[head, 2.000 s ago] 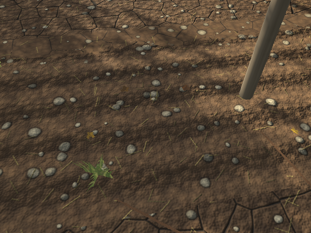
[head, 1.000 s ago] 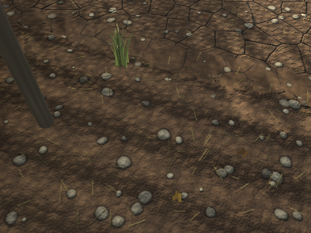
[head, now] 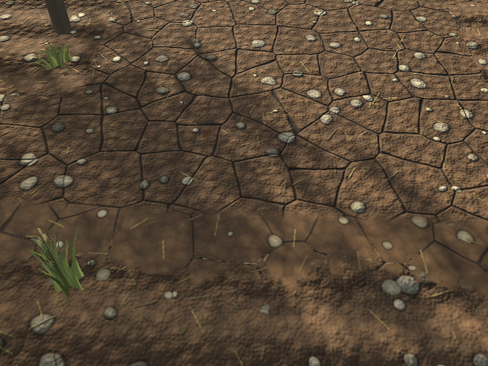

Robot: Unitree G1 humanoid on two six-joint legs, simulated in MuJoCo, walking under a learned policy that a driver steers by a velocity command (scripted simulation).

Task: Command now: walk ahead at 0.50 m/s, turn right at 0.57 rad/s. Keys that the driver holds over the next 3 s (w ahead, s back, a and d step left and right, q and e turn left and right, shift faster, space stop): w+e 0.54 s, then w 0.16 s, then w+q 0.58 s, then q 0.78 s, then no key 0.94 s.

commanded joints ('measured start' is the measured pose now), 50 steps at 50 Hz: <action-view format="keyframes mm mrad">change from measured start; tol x32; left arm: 1 -47 59 21 -110 -3 -5 -10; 50 -103 103 7 -132 42 -83 -10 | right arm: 1 39 -99 -26 -20 -1 -7 -1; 50 105 -166 -17 -41 6 19 24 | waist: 1 -27 162 10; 15 -61 126 39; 20 109 -166 -440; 50 -33 96 -30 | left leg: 1 181 284 -263 -261 40 169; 13 313 304 72 -261 283 119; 17 324 277 177 127 807 60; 18 122 240 187 394 654 20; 19 -365 67 157 788 -254 -49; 21 -569 62 -107 942 -316 -23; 34 -208 84 -46 169 321 -72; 42 -93 17 21 21 115 74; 45 662 373 -763 -108 -52 363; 50 238 224 -459 -218 58 251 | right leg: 1 -259 -117 33 9 75 12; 17 172 42 -187 -608 240 -115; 20 932 -353 774 -842 18 -412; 28 254 -173 251 -940 479 -291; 37 332 -180 187 -903 330 -207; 43 411 -138 66 -506 827 -110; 45 -177 87 0 80 -120 20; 50 -215 -80 27 -79 80 13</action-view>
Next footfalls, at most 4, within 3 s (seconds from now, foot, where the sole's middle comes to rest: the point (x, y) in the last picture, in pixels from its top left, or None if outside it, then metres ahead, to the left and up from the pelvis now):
0.36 right None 0.32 -0.19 -0.77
0.86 left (284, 307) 0.66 -0.09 -0.77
1.34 right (367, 250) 0.86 -0.36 -0.77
1.80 left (283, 232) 0.92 -0.10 -0.77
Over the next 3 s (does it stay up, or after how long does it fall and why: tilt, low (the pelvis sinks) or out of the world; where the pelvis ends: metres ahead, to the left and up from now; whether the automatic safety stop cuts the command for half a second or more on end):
stays up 0.86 -0.21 0.00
